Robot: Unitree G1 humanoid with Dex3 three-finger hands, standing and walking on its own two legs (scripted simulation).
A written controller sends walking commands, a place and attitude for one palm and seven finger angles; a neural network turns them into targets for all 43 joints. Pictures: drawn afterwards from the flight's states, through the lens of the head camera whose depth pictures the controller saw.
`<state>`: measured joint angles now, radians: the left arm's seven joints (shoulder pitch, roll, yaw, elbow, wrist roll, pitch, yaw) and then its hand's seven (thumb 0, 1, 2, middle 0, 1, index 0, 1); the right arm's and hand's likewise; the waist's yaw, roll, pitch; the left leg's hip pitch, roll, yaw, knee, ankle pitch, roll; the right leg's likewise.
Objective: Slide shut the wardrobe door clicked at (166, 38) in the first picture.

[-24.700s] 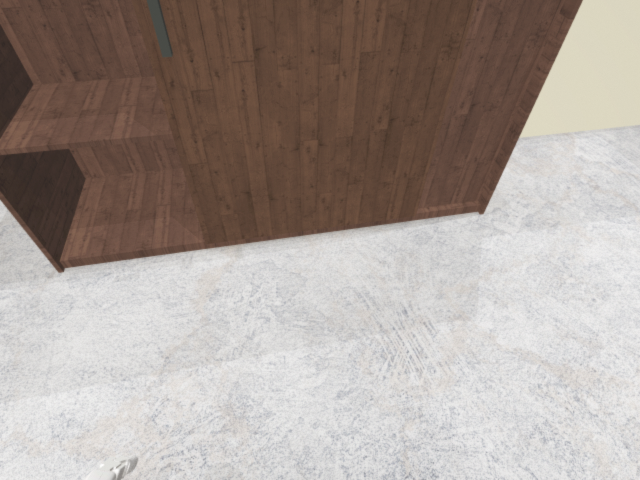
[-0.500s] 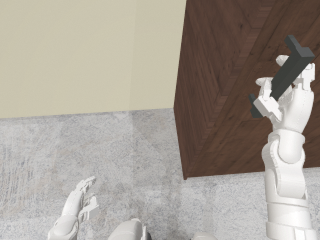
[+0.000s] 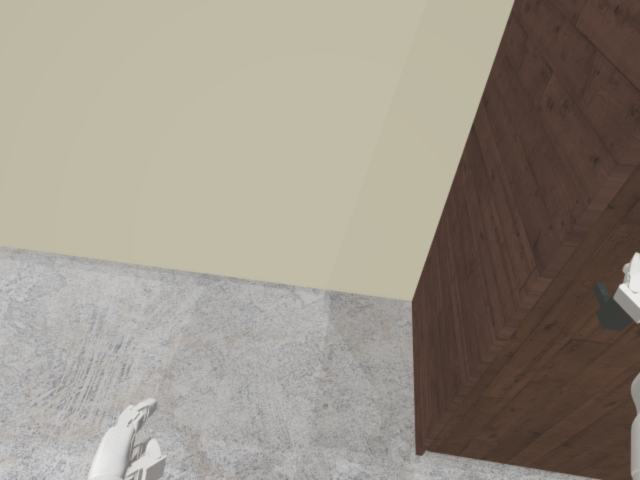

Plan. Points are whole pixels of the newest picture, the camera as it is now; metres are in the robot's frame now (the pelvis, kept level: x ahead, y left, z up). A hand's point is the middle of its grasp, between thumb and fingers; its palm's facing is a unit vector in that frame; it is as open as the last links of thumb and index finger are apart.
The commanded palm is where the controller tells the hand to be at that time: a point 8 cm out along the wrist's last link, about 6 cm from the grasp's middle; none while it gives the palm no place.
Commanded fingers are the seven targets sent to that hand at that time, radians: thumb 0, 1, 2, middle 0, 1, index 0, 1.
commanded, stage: stop walking and hold the door there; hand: right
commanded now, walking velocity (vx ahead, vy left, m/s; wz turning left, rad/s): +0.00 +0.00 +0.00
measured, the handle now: out of the picture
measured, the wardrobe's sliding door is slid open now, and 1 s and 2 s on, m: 0.00 0.00 0.00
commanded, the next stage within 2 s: none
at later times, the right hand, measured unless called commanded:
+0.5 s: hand (635, 289) +0.31 -0.32 +0.14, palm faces +0.57 +0.77 -0.29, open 6.7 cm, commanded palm +0.26 -0.34 +0.14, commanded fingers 0.00 -0.90 -0.90 0.45 1.40 0.45 1.40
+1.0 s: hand (633, 292) +0.31 -0.32 +0.14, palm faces +0.43 +0.88 -0.22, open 6.0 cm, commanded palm +0.27 -0.34 +0.14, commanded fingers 0.00 -0.90 -0.90 0.45 1.40 0.45 1.40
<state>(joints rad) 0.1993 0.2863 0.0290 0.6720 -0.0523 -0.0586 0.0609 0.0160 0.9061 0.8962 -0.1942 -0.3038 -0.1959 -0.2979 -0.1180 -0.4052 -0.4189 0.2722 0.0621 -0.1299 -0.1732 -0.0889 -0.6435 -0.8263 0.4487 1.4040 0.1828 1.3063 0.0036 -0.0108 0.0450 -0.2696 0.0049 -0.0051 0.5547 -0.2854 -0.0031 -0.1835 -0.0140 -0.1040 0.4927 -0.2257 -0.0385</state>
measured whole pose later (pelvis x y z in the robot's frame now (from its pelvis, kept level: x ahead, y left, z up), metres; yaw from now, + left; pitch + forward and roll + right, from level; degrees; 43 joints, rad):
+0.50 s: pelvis +0.01 +0.00 +0.01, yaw +1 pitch -2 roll +0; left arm 0.25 0.26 0.00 0.72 -0.05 -0.07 0.09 0.02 0.90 0.90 -0.20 -0.30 -0.20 -0.30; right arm -0.06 -0.44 -0.42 0.37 0.06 -0.19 -0.15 -0.14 -0.60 -0.83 0.45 1.40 0.24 1.35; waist -0.01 -0.05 -0.03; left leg -0.22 0.00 -0.02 0.40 -0.16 -0.01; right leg -0.20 -0.03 -0.12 0.44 -0.22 -0.02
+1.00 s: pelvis -0.03 -0.06 +0.00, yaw +0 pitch -2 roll +2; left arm 0.18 0.23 0.00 0.65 -0.05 -0.03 0.08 0.02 0.90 0.90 -0.20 -0.30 -0.20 -0.30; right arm -0.16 -0.35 -0.28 0.22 0.06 -0.18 -0.15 -0.14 -0.66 -0.82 0.45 1.40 0.30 1.38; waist -0.01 -0.04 0.07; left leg -0.39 0.05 0.01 0.85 -0.41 -0.03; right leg -0.26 0.05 -0.14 0.47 -0.19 -0.13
